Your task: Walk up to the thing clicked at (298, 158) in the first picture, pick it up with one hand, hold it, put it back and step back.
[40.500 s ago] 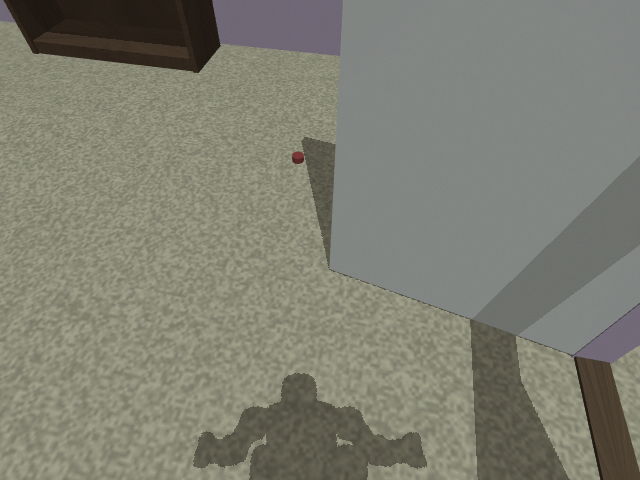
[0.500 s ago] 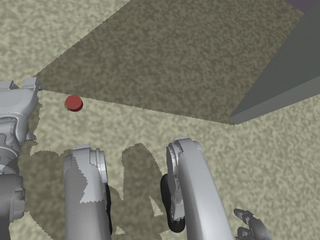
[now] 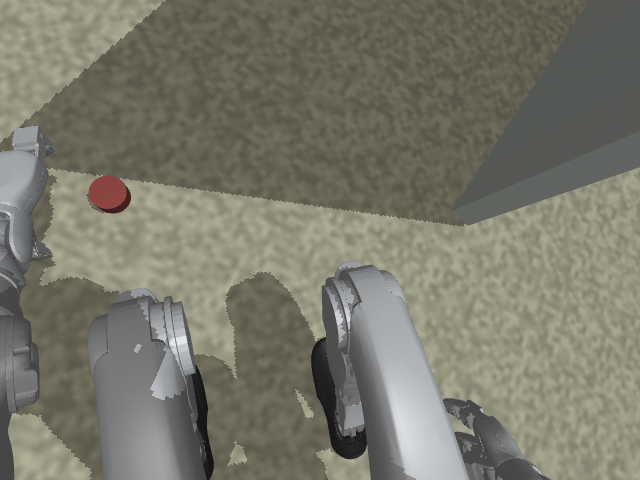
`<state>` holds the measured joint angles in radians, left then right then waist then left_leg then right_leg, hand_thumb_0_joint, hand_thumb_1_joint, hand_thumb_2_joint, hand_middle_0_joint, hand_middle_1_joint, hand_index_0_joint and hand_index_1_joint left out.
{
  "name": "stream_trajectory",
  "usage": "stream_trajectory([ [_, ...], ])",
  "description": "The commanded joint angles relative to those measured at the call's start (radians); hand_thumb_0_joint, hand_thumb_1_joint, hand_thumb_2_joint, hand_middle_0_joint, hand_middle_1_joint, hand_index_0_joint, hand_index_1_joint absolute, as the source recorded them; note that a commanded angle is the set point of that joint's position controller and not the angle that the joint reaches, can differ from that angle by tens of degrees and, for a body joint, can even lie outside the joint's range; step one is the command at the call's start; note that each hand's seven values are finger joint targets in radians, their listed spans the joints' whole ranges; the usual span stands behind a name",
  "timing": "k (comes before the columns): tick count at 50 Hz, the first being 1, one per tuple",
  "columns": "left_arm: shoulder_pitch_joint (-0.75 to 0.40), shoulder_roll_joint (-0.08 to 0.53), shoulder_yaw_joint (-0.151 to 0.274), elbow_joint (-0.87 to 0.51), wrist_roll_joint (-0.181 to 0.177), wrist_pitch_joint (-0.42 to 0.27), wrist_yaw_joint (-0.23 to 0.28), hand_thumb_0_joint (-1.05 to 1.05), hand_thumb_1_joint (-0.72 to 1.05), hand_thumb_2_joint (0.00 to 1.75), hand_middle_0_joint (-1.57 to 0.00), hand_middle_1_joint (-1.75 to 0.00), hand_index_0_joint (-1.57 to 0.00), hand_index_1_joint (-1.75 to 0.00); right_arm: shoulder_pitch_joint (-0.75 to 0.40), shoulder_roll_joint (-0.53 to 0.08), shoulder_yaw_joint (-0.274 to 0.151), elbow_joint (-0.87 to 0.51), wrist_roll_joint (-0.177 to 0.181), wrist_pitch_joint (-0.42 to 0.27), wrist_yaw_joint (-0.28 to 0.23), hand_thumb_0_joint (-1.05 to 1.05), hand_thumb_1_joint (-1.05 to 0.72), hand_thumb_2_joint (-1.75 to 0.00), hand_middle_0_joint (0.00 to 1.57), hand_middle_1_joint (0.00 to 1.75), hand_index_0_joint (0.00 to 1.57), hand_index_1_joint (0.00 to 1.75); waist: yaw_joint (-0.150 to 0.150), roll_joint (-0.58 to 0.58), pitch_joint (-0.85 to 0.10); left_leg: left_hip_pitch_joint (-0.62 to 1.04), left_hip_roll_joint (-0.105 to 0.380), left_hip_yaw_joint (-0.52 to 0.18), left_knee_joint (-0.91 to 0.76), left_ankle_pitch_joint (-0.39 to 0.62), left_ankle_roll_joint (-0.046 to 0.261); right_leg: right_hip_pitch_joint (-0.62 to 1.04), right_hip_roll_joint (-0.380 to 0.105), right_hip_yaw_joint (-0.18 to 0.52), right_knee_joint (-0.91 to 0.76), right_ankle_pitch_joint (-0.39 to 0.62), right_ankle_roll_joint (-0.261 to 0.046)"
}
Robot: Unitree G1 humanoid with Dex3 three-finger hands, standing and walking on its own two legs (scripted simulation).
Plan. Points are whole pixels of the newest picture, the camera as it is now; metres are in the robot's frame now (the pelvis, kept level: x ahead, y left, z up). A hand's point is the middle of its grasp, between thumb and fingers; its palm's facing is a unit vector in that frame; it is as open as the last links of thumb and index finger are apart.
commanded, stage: rise first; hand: left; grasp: from above
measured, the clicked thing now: (110, 194) +0.50 +0.25 -0.33
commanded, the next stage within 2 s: approach in 1.92 s
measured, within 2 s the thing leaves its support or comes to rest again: neither
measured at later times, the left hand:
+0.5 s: hand (37, 202) +0.45 +0.31 -0.19, palm faces -0.43 -0.10 -0.90, open 14.1 cm
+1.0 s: hand (42, 197) +0.46 +0.31 -0.21, palm faces -0.43 -0.10 -0.90, open 13.8 cm
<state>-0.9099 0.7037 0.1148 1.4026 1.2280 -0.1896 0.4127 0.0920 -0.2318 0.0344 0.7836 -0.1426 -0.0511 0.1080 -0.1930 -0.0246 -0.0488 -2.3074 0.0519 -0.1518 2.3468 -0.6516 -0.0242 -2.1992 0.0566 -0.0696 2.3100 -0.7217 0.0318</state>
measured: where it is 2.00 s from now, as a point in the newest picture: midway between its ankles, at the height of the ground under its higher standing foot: (269, 429)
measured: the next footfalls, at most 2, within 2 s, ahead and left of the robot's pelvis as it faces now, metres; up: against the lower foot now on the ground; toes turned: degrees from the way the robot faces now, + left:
none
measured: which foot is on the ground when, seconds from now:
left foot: down 0.00-1.00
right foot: down 0.00-1.00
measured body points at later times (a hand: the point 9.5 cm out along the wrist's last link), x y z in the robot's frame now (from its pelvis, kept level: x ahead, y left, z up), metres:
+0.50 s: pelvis +0.00 +0.00 -0.01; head +0.25 +0.08 +0.36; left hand +0.47 +0.31 -0.14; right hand +0.06 -0.27 -0.12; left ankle +0.08 +0.14 -0.31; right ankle +0.09 -0.12 -0.31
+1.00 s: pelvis +0.00 +0.00 -0.02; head +0.25 +0.08 +0.34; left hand +0.48 +0.31 -0.16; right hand +0.04 -0.27 -0.12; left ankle +0.08 +0.14 -0.31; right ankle +0.09 -0.12 -0.31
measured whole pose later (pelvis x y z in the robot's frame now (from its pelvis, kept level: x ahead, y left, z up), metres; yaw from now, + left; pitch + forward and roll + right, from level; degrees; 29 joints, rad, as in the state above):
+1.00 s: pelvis +0.00 +0.00 -0.02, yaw -3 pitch +32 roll -9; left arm -0.97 0.83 0.12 1.48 1.24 -0.20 0.42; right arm 0.13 -0.27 0.13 0.74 -0.17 -0.06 0.13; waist -0.26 -0.05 0.02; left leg -2.36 0.05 -0.21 2.44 -0.65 -0.03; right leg -2.23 0.07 -0.11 2.37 -0.71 0.04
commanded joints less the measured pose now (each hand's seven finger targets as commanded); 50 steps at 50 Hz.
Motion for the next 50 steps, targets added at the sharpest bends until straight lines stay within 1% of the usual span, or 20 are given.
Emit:
stream_trajectory([
  [1, -0.275, 0.272, 0.037, -0.152, -0.014, 0.003, 0.036, 0.0, -0.55, 1.0, -0.07, -1.02, -0.08, -1.01, 0.22, -0.241, -0.068, -0.013, -0.004, 0.0, -0.008, 0.0, -0.9, -0.9, 0.2, 0.3, 0.2, 0.3, 0.007, 0.258, -0.722, 0.55, -0.015, 0.114, -0.184, 0.179, 0.054, 0.338, 0.021, -0.073, -0.264, 0.278, -0.059],
  [4, -0.271, 0.265, 0.026, -0.143, -0.014, 0.003, 0.031, 0.0, -0.55, 1.0, -0.07, -1.03, -0.08, -1.02, 0.225, -0.245, -0.06, -0.017, -0.006, 0.003, -0.005, 0.0, -0.91, -0.91, 0.2, 0.3, 0.2, 0.3, -0.006, 0.26, -0.699, 0.541, -0.012, 0.11, -0.172, 0.188, 0.054, 0.341, 0.024, -0.076, -0.259, 0.292, -0.057],
  [6, -0.277, 0.285, 0.044, -0.148, -0.018, -0.001, 0.033, 0.0, -0.55, 1.0, -0.08, -1.02, -0.08, -1.01, 0.228, -0.25, -0.06, -0.021, -0.005, 0.007, -0.005, 0.0, -0.9, -0.9, 0.2, 0.3, 0.2, 0.3, -0.006, 0.252, -0.704, 0.535, -0.012, 0.104, -0.17, 0.18, 0.055, 0.332, 0.024, -0.082, -0.251, 0.283, -0.057],
  [9, -0.267, 0.27, 0.024, -0.122, -0.013, -0.004, 0.029, 0.0, -0.56, 1.0, -0.07, -1.03, -0.08, -1.02, 0.221, -0.257, -0.057, -0.023, -0.004, 0.006, -0.005, 0.0, -0.91, -0.91, 0.2, 0.3, 0.2, 0.3, -0.007, 0.27, -0.662, 0.534, -0.012, 0.097, -0.179, 0.141, 0.05, 0.281, 0.027, -0.093, -0.241, 0.242, -0.065],
  [12, -0.286, 0.288, 0.035, -0.134, -0.013, -0.007, 0.037, 0.0, -0.55, 1.0, -0.07, -1.02, -0.08, -1.02, 0.223, -0.265, -0.051, -0.028, -0.005, 0.007, -0.004, 0.0, -0.9, -0.9, 0.2, 0.3, 0.2, 0.3, -0.01, 0.284, -0.667, 0.531, -0.013, 0.095, -0.178, 0.147, 0.048, 0.286, 0.028, -0.097, -0.233, 0.249, -0.065],
  [13, -0.281, 0.283, 0.024, -0.118, -0.007, -0.006, 0.037, 0.0, -0.56, 1.0, -0.07, -1.03, -0.08, -1.02, 0.225, -0.267, -0.048, -0.027, -0.006, 0.007, -0.004, 0.0, -0.9, -0.91, 0.2, 0.3, 0.2, 0.3, -0.018, 0.278, -0.647, 0.521, -0.013, 0.095, -0.175, 0.141, 0.049, 0.282, 0.029, -0.099, -0.235, 0.248, -0.063],
  [17, -0.289, 0.304, 0.036, -0.127, -0.007, -0.007, 0.043, 0.0, -0.55, 1.0, -0.07, -1.03, -0.08, -1.02, 0.237, -0.269, -0.041, -0.028, -0.01, 0.007, -0.002, 0.0, -0.9, -0.9, 0.2, 0.3, 0.2, 0.3, -0.021, 0.279, -0.681, 0.521, -0.012, 0.098, -0.153, 0.176, 0.051, 0.323, 0.031, -0.096, -0.228, 0.289, -0.058],
  [19, -0.297, 0.291, 0.022, -0.115, -0.005, -0.001, 0.046, 0.0, -0.55, 0.99, -0.07, -1.03, -0.08, -1.02, 0.232, -0.272, -0.037, -0.03, -0.01, 0.004, -0.001, 0.0, -0.9, -0.9, 0.2, 0.3, 0.2, 0.3, -0.033, 0.298, -0.656, 0.53, -0.009, 0.094, -0.151, 0.173, 0.049, 0.296, 0.031, -0.1, -0.221, 0.287, -0.059],
  [21, -0.305, 0.315, 0.031, -0.1, -0.001, 0.003, 0.047, 0.0, -0.57, 1.04, -0.12, -0.99, -0.09, -1.02, 0.23, -0.277, -0.032, -0.034, -0.01, 0.003, 0.0, 0.0, -0.91, -0.9, 0.2, 0.3, 0.2, 0.3, -0.033, 0.293, -0.648, 0.505, -0.012, 0.096, -0.15, 0.157, 0.052, 0.303, 0.032, -0.096, -0.228, 0.275, -0.058],
  [22, -0.312, 0.316, 0.033, -0.101, -0.007, 0.005, 0.049, 0.0, -0.54, 1.0, -0.1, -1.01, -0.1, -1.01, 0.23, -0.279, -0.034, -0.034, -0.009, 0.003, -0.001, 0.0, -0.91, -0.9, 0.2, 0.3, 0.2, 0.3, -0.031, 0.284, -0.646, 0.5, -0.01, 0.094, -0.15, 0.145, 0.051, 0.29, 0.032, -0.1, -0.225, 0.261, -0.059],
  [28, -0.33, 0.309, 0.014, -0.102, -0.001, 0.011, 0.042, 0.0, -0.53, 0.98, -0.09, -1.02, -0.1, -1.02, 0.222, -0.288, -0.025, -0.039, -0.013, -0.002, 0.001, 0.0, -0.91, -0.9, 0.2, 0.3, 0.2, 0.3, -0.044, 0.342, -0.642, 0.537, -0.01, 0.075, -0.171, 0.114, 0.041, 0.243, 0.032, -0.119, -0.203, 0.228, -0.068],
  [30, -0.32, 0.315, 0.021, -0.096, -0.001, 0.012, 0.043, 0.0, -0.54, 0.99, -0.1, -1.02, -0.1, -1.02, 0.227, -0.288, -0.022, -0.041, -0.01, -0.001, 0.003, 0.0, -0.91, -0.9, 0.2, 0.3, 0.2, 0.3, -0.043, 0.336, -0.637, 0.537, -0.011, 0.074, -0.165, 0.129, 0.041, 0.251, 0.031, -0.119, -0.201, 0.241, -0.067],
  [32, -0.329, 0.314, 0.015, -0.086, -0.001, 0.012, 0.044, 0.0, -0.53, 0.99, -0.1, -1.01, -0.1, -1.01, 0.238, -0.289, -0.013, -0.041, -0.015, -0.003, 0.006, 0.0, -0.91, -0.9, 0.2, 0.3, 0.2, 0.3, -0.064, 0.323, -0.63, 0.517, -0.012, 0.078, -0.148, 0.149, 0.046, 0.268, 0.033, -0.118, -0.202, 0.267, -0.062],
  [36, -0.336, 0.327, 0.014, -0.061, -0.008, 0.008, 0.039, 0.0, -0.51, 0.96, -0.12, -1.01, -0.12, -1.01, 0.241, -0.293, -0.003, -0.044, -0.014, -0.007, 0.008, 0.0, -0.91, -0.9, 0.2, 0.3, 0.2, 0.3, -0.067, 0.307, -0.596, 0.484, -0.013, 0.08, -0.142, 0.129, 0.049, 0.269, 0.033, -0.116, -0.21, 0.25, -0.059],
  [41, -0.324, 0.366, 0.035, -0.047, -0.003, -0.002, 0.04, 0.0, -0.49, 0.95, -0.13, -0.99, -0.14, -0.99, 0.24, -0.298, 0.008, -0.05, -0.021, -0.01, 0.011, 0.0, -0.91, -0.9, 0.2, 0.3, 0.2, 0.3, -0.064, 0.3, -0.603, 0.464, -0.012, 0.078, -0.13, 0.124, 0.05, 0.292, 0.036, -0.12, -0.206, 0.244, -0.056],
  [43, -0.342, 0.365, 0.027, -0.055, -0.003, -0.007, 0.04, 0.0, -0.49, 0.95, -0.14, -0.99, -0.14, -0.98, 0.242, -0.296, 0.014, -0.049, -0.025, -0.012, 0.011, 0.0, -0.91, -0.9, 0.2, 0.3, 0.2, 0.3, -0.076, 0.295, -0.606, 0.447, -0.012, 0.079, -0.121, 0.125, 0.053, 0.307, 0.04, -0.116, -0.212, 0.251, -0.052],
  [46, -0.34, 0.389, 0.037, -0.045, -0.003, -0.012, 0.045, 0.0, -0.48, 0.93, -0.14, -0.99, -0.15, -0.98, 0.235, -0.301, 0.019, -0.051, -0.027, -0.014, 0.012, 0.0, -0.91, -0.9, 0.2, 0.3, 0.2, 0.3, -0.069, 0.302, -0.605, 0.437, -0.012, 0.077, -0.118, 0.115, 0.052, 0.308, 0.041, -0.117, -0.208, 0.24, -0.052],
  [47, -0.334, 0.381, 0.039, -0.054, -0.004, -0.012, 0.049, 0.0, -0.47, 0.93, -0.14, -0.99, -0.15, -0.98, 0.237, -0.303, 0.018, -0.051, -0.026, -0.014, 0.011, 0.0, -0.91, -0.9, 0.2, 0.3, 0.2, 0.3, -0.065, 0.318, -0.6, 0.463, -0.013, 0.074, -0.128, 0.116, 0.047, 0.288, 0.038, -0.125, -0.201, 0.237, -0.056],
  [49, -0.34, 0.363, 0.02, -0.05, 0.005, -0.007, 0.048, 0.0, -0.47, 0.93, -0.15, -0.98, -0.15, -0.97, 0.236, -0.303, 0.016, -0.049, -0.03, -0.017, 0.014, 0.0, -0.91, -0.9, 0.2, 0.3, 0.2, 0.3, -0.077, 0.336, -0.606, 0.496, -0.01, 0.068, -0.126, 0.126, 0.043, 0.269, 0.042, -0.13, -0.192, 0.249, -0.059],
  [50, -0.354, 0.372, 0.031, -0.068, 0.006, -0.01, 0.051, 0.0, -0.47, 0.93, -0.14, -0.98, -0.15, -0.97, 0.239, -0.308, 0.016, -0.049, -0.03, -0.016, 0.013, 0.0, -0.9, -0.9, 0.2, 0.3, 0.2, 0.3, -0.08, 0.348, -0.617, 0.505, -0.01, 0.064, -0.128, 0.132, 0.042, 0.27, 0.04, -0.137, -0.189, 0.254, -0.059],
])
